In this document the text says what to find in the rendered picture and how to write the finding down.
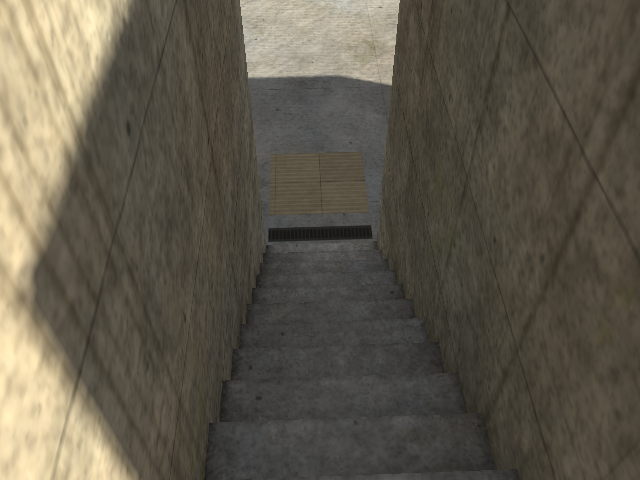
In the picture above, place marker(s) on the stairs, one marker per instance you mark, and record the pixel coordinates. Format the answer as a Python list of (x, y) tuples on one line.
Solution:
[(335, 379)]

